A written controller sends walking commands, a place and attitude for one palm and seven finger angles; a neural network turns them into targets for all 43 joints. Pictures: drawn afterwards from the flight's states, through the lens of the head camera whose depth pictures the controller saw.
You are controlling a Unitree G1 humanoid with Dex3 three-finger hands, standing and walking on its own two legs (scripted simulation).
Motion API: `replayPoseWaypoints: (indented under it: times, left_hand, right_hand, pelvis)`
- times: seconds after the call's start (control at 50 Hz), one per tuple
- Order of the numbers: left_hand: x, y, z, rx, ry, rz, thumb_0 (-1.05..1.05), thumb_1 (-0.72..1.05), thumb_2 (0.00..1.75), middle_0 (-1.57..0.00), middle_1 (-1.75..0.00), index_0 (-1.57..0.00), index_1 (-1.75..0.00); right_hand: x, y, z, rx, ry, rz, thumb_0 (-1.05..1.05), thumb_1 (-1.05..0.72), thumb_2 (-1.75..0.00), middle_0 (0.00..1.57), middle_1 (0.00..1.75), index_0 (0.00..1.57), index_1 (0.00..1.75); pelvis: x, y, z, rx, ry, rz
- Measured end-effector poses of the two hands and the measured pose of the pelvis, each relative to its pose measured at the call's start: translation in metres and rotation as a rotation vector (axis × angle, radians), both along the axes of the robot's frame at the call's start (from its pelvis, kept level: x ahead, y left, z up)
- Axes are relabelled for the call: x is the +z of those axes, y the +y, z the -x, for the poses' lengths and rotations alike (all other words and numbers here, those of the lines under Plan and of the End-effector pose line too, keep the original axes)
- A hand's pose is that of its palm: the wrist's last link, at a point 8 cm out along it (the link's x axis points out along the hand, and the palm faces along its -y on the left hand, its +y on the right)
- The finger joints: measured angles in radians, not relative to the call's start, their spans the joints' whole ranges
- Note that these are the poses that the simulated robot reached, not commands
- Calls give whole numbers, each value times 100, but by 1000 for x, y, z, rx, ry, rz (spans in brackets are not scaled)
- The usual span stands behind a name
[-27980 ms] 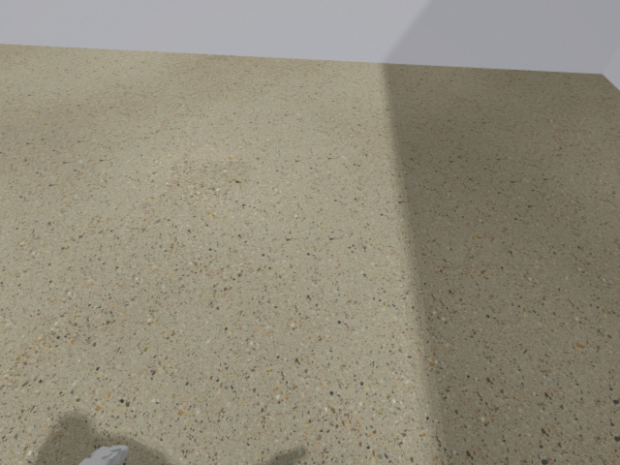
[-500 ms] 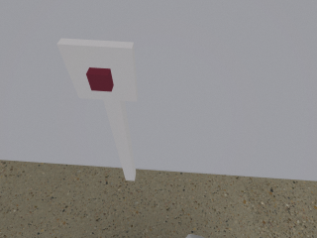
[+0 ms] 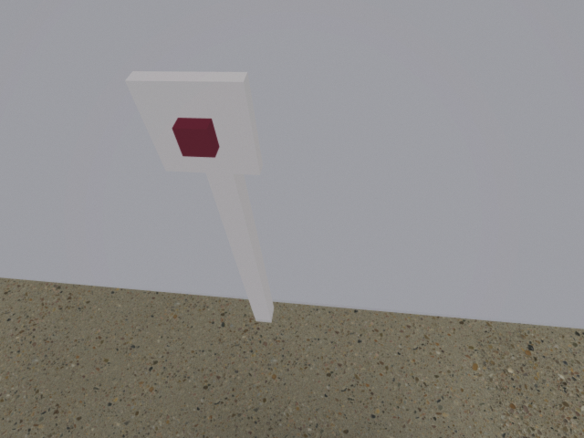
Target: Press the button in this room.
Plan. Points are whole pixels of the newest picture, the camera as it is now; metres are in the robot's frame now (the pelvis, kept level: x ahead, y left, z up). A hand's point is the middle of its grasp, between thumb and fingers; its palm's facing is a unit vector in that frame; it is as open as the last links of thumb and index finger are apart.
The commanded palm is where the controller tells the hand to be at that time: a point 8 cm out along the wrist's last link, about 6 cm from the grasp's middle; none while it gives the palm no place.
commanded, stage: come to a stop and stand still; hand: left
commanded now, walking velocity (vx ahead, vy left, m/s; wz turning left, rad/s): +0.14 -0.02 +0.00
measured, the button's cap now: (197, 136) +0.55 +0.22 +0.10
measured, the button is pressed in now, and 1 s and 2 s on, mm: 0 0 0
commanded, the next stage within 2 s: look again from close up in 1.12 s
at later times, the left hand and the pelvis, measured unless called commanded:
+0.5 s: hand out of the picture +0.00 +0.23 -0.18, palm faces -0.03 -0.99 -0.15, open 7.3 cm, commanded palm none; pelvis -0.01 +0.04 +0.00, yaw -2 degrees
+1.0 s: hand out of the picture +0.08 +0.19 -0.18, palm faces +0.04 -0.98 -0.20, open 7.1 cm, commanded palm none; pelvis +0.03 +0.00 +0.00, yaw +0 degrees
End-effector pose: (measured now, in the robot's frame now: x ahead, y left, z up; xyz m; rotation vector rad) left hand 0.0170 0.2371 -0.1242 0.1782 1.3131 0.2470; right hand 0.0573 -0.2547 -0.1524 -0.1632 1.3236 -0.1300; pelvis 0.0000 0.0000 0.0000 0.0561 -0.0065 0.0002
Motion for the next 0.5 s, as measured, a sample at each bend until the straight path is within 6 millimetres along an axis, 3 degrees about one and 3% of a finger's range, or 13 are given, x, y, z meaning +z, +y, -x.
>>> replayPoseWaypoints:
  times: [0.12,0.22,0.3,0.4,0.5]
  left_hand:
    - [-20,27,42,22,62,53,0,91,90,-20,-30,-20,-30]
    - [-32,48,56,15,104,96,0,91,90,-20,-30,-20,-30]
    - [-29,54,54,9,102,122,0,91,90,-19,-30,-20,-30]
    - [-31,53,46,-27,145,128,0,91,90,-19,-30,-20,-30]
    - [-31,38,14,-81,151,125,0,91,90,-19,-30,-20,-30]
  right_hand:
    - [14,29,20,8,-52,39,1,-91,-90,20,30,20,30]
    - [22,63,69,-42,-7,59,0,-91,-90,20,30,20,30]
    - [26,87,105,-70,87,42,1,-90,-90,20,30,20,30]
    - [26,105,135,-134,166,23,1,-90,-90,20,30,20,30]
    - [24,109,157,-187,247,1,1,-90,-90,20,30,21,30]
  pelvis:
    - [-4,26,18,-10,4,40]
    - [-1,46,24,-5,-9,80]
    - [5,53,20,-2,1,92]
    - [4,54,13,-27,17,76]
    - [1,45,7,-36,27,74]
